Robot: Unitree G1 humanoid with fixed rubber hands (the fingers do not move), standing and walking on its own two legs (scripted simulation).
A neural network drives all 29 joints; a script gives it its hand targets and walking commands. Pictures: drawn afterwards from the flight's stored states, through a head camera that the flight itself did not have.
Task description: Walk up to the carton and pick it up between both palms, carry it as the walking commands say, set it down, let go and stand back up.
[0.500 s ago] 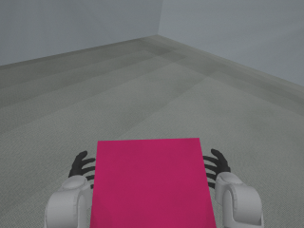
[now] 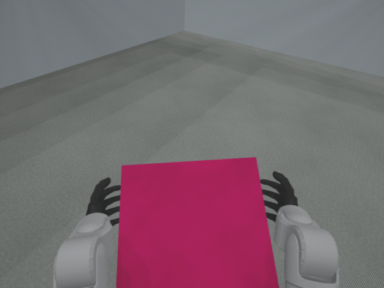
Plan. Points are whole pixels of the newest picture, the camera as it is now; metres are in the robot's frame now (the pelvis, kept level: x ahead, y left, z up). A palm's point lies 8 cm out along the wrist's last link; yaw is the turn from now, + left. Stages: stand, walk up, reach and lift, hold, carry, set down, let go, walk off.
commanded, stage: carry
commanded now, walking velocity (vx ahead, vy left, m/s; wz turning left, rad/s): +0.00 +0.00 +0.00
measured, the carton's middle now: (192, 226) +0.27 -0.01 +0.01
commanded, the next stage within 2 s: none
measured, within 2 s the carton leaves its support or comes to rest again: neither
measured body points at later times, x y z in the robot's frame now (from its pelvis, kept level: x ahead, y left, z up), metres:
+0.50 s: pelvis -0.02 +0.04 +0.00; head -0.06 +0.06 +0.45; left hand +0.23 +0.22 +0.09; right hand +0.23 -0.12 +0.11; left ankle +0.06 +0.11 -0.73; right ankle -0.03 -0.09 -0.73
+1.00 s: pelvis -0.05 +0.05 +0.01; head -0.08 +0.06 +0.46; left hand +0.20 +0.22 +0.10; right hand +0.20 -0.13 +0.11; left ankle +0.06 +0.11 -0.73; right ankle -0.04 -0.09 -0.72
